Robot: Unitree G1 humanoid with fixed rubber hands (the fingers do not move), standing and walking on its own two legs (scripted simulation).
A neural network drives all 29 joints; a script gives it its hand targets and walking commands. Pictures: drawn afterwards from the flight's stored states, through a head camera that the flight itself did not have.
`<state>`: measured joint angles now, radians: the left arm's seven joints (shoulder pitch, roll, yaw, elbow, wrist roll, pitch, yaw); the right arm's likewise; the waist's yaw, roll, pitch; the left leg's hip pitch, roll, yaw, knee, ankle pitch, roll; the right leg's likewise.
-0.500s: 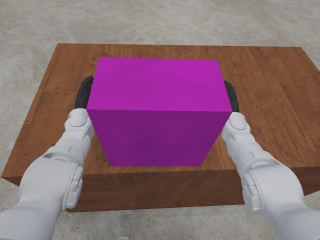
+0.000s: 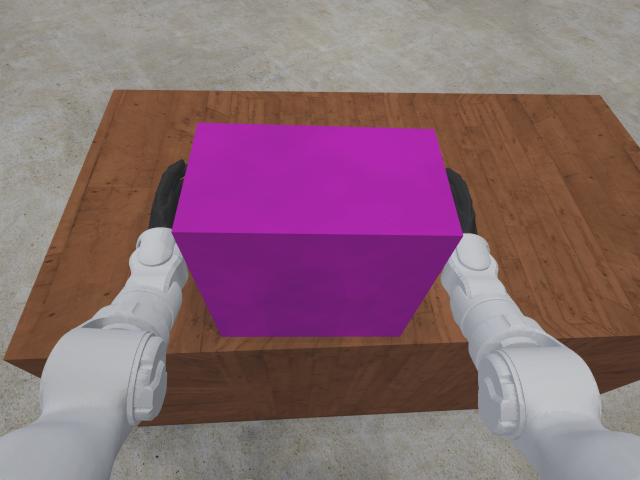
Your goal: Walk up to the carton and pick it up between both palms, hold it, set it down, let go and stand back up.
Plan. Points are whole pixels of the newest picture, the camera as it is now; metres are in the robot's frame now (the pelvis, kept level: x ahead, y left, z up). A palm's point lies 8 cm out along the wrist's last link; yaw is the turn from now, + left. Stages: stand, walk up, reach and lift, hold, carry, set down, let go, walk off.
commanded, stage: reach and lift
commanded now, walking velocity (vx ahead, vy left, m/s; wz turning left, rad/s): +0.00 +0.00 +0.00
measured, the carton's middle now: (314, 246) +0.42 +0.00 +0.00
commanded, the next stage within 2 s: none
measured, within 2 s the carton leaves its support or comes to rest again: leaves its support in 1.14 s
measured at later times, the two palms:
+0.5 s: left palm (168, 223) +0.43 +0.19 +0.05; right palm (457, 233) +0.41 -0.19 +0.05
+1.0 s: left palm (162, 230) +0.41 +0.19 +0.06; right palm (459, 241) +0.39 -0.19 +0.06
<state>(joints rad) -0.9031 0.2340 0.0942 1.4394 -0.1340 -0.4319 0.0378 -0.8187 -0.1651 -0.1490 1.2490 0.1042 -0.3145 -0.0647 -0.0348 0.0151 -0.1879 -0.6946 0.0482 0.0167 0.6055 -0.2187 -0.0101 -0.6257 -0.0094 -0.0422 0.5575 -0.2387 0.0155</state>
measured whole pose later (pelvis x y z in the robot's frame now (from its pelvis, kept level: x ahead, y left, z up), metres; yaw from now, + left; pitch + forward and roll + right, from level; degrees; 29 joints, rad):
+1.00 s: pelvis +0.01 +0.00 +0.02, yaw +1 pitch +15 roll -1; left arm -0.81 0.20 0.17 1.39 -0.03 -0.55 0.02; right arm -0.67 -0.09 -0.38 1.17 -0.16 -0.52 -0.06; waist -0.03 0.00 -0.13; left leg -0.52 0.03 0.01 0.36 -0.10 -0.01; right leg -0.45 -0.02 -0.05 0.31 -0.12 0.02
